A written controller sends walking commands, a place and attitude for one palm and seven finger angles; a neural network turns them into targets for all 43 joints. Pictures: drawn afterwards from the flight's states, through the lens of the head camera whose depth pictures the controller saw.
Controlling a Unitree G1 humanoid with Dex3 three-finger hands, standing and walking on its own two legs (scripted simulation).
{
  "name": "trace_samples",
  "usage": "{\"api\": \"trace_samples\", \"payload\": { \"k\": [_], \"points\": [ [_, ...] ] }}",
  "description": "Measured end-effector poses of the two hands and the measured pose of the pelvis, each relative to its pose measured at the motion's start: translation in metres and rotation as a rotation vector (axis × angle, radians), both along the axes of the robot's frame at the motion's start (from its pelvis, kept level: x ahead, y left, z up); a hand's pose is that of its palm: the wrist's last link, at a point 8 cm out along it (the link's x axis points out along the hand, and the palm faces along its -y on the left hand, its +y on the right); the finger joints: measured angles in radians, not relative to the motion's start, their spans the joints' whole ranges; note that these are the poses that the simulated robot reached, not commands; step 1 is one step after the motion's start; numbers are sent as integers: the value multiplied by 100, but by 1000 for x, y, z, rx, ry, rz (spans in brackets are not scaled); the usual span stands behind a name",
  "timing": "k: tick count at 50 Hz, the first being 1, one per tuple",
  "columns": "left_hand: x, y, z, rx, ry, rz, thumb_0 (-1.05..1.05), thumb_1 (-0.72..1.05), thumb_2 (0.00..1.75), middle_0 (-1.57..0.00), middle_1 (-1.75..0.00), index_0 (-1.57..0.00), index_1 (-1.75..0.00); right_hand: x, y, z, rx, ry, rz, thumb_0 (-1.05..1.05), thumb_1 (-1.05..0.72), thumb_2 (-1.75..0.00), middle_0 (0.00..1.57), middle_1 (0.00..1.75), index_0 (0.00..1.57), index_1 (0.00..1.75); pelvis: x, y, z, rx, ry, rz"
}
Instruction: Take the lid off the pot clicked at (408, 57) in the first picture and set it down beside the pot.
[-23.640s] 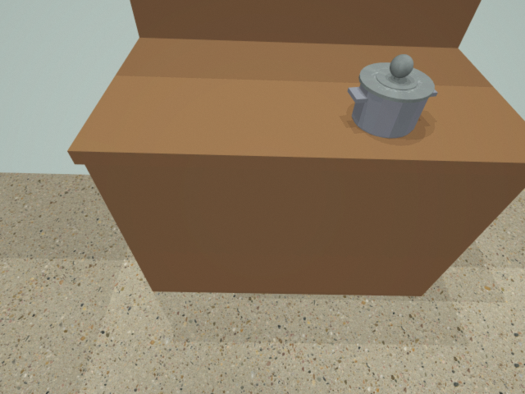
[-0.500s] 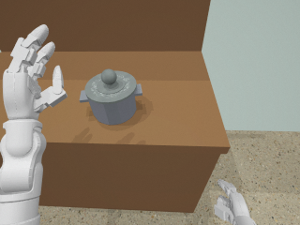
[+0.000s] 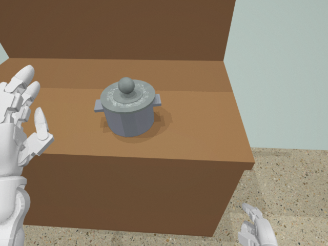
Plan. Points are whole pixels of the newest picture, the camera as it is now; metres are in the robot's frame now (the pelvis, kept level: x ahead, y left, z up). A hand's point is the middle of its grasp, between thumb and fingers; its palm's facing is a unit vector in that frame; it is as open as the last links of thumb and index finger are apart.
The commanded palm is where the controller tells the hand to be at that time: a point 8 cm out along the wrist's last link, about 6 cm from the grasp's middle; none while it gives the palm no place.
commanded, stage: draw the hand back to the body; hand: left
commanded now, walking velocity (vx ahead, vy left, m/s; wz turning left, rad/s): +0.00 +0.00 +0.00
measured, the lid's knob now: (126, 85) +0.51 +0.17 +0.15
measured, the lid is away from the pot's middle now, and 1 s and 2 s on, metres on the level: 0.01 0.01 0.01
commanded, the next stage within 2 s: come to a stop and stand still in 0.34 s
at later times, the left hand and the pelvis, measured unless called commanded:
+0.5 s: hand (29, 167) +0.19 +0.26 +0.19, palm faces +0.42 -0.82 -0.38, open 7.4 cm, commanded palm none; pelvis -0.01 +0.02 +0.00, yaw +3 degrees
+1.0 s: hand out of the picture -0.17 +0.27 -0.20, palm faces +0.09 -0.97 -0.21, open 7.2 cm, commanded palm none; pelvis -0.09 +0.08 -0.02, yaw +5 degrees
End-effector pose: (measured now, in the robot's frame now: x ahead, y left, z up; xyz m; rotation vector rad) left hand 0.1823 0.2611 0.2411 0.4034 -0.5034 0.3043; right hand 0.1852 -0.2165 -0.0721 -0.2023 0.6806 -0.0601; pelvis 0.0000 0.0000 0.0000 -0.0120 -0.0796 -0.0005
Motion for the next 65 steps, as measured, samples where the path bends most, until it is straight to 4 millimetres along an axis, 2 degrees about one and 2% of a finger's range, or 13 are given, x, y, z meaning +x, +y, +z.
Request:
{"api": "trace_samples", "payload": {
  "k": [14,24,27,29,31,35,38,41,44,49,52,56,65],
  "points": [
    [-41,20,-15,20,84,76,2,89,90,-21,-30,-21,-31,6,16,7,-8,-43,34,1,-90,-90,20,30,20,30,-3,9,0,-10,-3,9],
    [-43,31,-23,27,78,103,2,89,90,-21,-30,-21,-31,10,30,9,-4,-72,64,1,-90,-90,20,30,20,30,-5,16,-2,-13,8,24],
    [-20,48,-95,-11,354,112,1,89,90,-20,-30,-20,-31,1,22,-8,-19,-20,80,1,-90,-90,20,30,20,30,-12,20,-7,-24,59,79],
    [-17,54,-166,-97,612,116,0,90,90,-20,-30,-20,-30,-13,14,-20,-37,44,67,1,-90,-90,20,30,20,30,-16,23,-12,-19,74,83],
    [-29,52,-240,-198,864,113,1,90,90,-20,-30,-20,-30,-33,7,-31,-59,105,28,1,-90,-90,20,30,20,30,-22,29,-19,-17,71,85],
    [-93,23,-363,-365,1325,69,1,91,90,-19,-30,-20,-30,-93,4,-43,-108,246,-60,1,-91,-90,20,30,20,30,-36,41,-28,3,24,68],
    [-154,4,-411,-464,1567,54,1,93,90,-20,-30,-20,-30,-150,8,-50,-134,367,-107,1,-91,-90,20,30,19,30,-50,49,-31,-5,19,76],
    [-202,21,-424,-511,1650,134,-1,100,90,-21,-30,-21,-30,-204,17,-60,-148,546,-110,1,-91,-90,20,30,19,30,-64,54,-31,-19,37,93],
    [-255,37,-424,-532,1735,214,-1,99,90,-21,-30,-21,-30,-241,29,-71,-135,675,-114,1,-91,-90,20,30,19,30,-75,62,-31,-27,52,96],
    [-348,52,-411,-549,1917,334,0,95,90,-20,-30,-20,-30,-265,61,-75,-70,727,-133,1,-91,-90,20,30,19,30,-91,78,-23,-45,47,91],
    [-378,61,-405,-558,2006,352,0,94,90,-20,-30,-20,-30,-268,85,-72,-35,679,-149,1,-91,-90,20,30,20,30,-95,93,-19,-45,58,77],
    [-377,80,-413,-584,1989,337,1,92,90,-20,-30,-20,-30,-279,113,-74,-44,669,-136,1,-92,-90,20,30,20,30,-104,117,-21,-41,67,81],
    [-322,110,-405,-599,1808,226,1,91,90,-20,-30,-20,-30,-298,157,-55,-56,669,-148,2,-94,-90,20,30,20,30,-124,158,-1,-45,70,75]
  ]
}}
